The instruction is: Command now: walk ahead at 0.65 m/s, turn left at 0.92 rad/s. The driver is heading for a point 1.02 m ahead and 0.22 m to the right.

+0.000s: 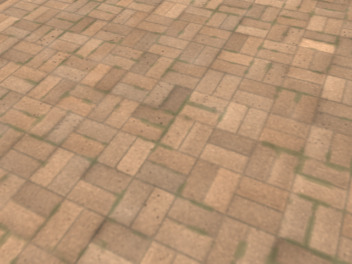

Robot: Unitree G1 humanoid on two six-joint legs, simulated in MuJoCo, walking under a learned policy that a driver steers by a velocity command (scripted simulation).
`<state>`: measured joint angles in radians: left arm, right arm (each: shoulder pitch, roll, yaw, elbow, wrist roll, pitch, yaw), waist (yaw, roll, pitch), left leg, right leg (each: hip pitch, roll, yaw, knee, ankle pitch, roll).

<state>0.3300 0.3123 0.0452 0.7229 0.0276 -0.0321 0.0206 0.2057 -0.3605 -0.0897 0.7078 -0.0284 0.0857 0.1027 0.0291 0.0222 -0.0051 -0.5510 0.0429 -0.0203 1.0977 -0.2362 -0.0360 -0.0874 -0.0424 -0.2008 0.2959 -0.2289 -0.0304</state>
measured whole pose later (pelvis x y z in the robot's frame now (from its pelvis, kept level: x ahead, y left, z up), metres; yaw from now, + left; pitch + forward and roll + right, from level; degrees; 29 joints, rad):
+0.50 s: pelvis +0.29 +0.15 -0.01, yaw +12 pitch +1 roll +1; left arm 0.28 0.28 0.04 0.80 0.04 -0.05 -0.05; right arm 0.37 -0.28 -0.04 0.85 -0.02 -0.05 0.01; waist 0.01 -0.03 0.00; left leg -0.10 -0.11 0.05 0.39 -0.31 0.10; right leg -0.60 -0.15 0.00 1.18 -0.22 -0.05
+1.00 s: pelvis +0.75 +0.22 -0.02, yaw -7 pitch +1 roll -1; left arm 0.50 0.30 0.07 0.94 0.01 -0.05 -0.01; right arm 0.01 -0.23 0.05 0.62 -0.06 -0.08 0.02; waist 0.07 0.00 0.02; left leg -0.71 0.14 -0.12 1.00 -0.19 -0.05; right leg -0.10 0.21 0.09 0.37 -0.26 -0.18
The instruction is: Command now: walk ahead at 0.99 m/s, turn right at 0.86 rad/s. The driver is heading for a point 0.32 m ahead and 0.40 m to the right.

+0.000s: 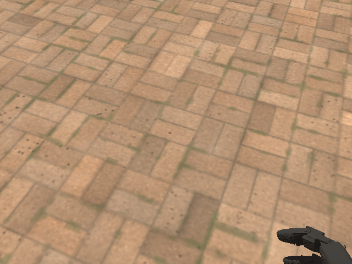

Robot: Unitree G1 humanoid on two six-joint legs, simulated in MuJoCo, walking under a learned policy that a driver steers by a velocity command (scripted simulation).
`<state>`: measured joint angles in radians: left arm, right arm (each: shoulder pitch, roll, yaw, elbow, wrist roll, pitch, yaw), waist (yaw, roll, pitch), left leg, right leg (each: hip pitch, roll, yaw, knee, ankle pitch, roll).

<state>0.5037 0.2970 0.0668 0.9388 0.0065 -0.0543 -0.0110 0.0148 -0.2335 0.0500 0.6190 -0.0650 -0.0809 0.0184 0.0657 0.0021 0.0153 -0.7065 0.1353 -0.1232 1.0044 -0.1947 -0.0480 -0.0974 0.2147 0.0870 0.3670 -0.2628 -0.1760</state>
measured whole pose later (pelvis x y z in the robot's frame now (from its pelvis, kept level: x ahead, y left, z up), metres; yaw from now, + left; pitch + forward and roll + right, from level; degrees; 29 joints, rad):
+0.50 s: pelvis +0.42 +0.04 -0.01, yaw -27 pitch +1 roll +2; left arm 0.02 0.35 0.06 0.60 0.04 0.00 -0.07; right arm 0.38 -0.33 -0.06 0.83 0.02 -0.07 -0.02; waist -0.06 -0.03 0.12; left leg -0.05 0.07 0.25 0.57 -0.44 -0.03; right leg -0.61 0.05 -0.09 0.63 -0.02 -0.08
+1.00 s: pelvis +0.57 +0.03 +0.01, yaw -56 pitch +2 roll +0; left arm 0.15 0.36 0.10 0.58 0.04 0.04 -0.07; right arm 0.28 -0.33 -0.05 0.70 -0.03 -0.01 -0.03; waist -0.02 -0.01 -0.04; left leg -0.20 0.04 0.04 0.42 -0.26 -0.03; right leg -0.71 0.10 0.06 1.22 -0.20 0.00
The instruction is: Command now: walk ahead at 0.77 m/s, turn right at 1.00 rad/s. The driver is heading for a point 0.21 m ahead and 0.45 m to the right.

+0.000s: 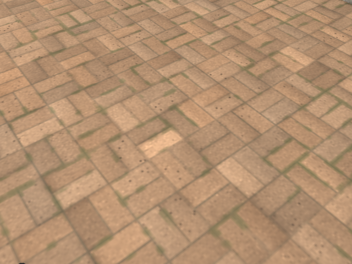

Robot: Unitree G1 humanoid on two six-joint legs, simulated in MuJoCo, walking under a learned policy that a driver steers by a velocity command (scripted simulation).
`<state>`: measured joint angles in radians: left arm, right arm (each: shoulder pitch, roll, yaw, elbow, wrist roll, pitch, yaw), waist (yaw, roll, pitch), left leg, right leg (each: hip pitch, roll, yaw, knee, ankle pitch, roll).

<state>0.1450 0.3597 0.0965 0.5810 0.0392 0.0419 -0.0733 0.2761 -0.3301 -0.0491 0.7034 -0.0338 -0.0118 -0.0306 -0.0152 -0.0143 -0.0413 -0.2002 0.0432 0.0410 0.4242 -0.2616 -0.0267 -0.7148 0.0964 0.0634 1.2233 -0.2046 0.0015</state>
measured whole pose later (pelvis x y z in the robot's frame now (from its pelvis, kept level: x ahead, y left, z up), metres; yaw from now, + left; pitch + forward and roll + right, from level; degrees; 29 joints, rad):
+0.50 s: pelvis +0.29 -0.17 -0.01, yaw -22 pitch +2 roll -1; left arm 0.33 0.28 0.03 0.75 0.03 -0.03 -0.01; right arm 0.33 -0.29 -0.02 0.75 -0.04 -0.05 0.04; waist -0.04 0.02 0.01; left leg -0.53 0.17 0.01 1.25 -0.30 0.02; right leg -0.21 0.10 -0.03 0.53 -0.35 -0.09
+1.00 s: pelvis +0.63 -0.31 -0.01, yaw -35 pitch +0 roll +1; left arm 0.13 0.31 0.06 0.73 0.02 0.03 -0.02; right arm 0.25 -0.27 -0.03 0.78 -0.02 -0.07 -0.01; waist -0.02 -0.02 0.13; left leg -0.29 0.06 0.23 0.45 -0.15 0.04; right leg -0.62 -0.02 -0.01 1.11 -0.32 -0.02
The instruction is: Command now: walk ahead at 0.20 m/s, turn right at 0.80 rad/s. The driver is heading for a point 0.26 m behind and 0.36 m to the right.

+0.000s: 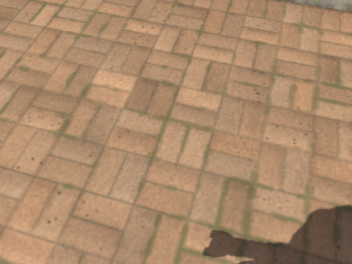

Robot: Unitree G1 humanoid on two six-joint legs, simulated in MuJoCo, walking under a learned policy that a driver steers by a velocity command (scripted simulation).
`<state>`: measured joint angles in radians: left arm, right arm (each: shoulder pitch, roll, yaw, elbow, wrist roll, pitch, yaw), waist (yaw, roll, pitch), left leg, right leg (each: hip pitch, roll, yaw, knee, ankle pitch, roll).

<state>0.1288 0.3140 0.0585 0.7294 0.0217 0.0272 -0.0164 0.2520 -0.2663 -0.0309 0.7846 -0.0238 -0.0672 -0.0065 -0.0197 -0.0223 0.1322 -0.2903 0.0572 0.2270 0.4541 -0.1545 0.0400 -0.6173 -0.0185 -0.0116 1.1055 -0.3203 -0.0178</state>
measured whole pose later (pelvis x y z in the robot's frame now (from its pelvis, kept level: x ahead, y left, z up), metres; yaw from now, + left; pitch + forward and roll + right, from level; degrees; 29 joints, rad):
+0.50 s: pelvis +0.12 -0.04 +0.00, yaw -25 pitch +2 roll +1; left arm 0.25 0.29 0.10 0.69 0.01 0.05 -0.02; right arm 0.09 -0.28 -0.05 0.67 -0.02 0.06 -0.02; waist 0.05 0.01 0.08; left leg -0.50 0.00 -0.09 0.90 -0.40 -0.04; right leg -0.37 0.18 0.17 0.46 -0.08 -0.10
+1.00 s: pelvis +0.16 -0.01 +0.00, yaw -55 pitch +0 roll +0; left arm 0.17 0.33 0.09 0.68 0.00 0.09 -0.07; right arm 0.17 -0.28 -0.04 0.66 -0.03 0.03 -0.02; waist 0.00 -0.02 0.10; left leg -0.20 0.07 0.19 0.46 -0.26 0.01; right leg -0.43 -0.01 0.01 0.91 -0.42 0.05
